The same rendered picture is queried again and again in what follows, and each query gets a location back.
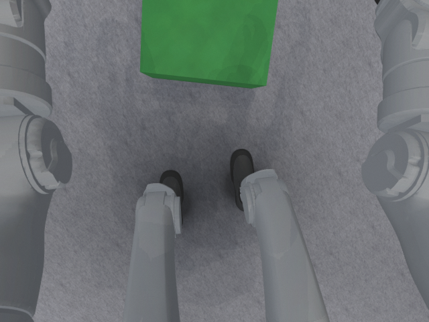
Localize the carton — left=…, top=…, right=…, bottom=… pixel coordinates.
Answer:
left=140, top=0, right=278, bottom=89

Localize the robot right thigh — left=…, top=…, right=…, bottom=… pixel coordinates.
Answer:
left=243, top=176, right=330, bottom=322

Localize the left robot forearm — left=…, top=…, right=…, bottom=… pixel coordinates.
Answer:
left=0, top=0, right=53, bottom=118

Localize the right robot forearm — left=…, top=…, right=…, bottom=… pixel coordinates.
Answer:
left=374, top=0, right=429, bottom=133

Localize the right robot upper arm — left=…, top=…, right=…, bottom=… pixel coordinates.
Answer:
left=361, top=128, right=429, bottom=310

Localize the left robot upper arm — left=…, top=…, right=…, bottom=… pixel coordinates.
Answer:
left=0, top=114, right=72, bottom=322

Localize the left robot shin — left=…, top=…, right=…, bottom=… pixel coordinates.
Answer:
left=135, top=183, right=175, bottom=218

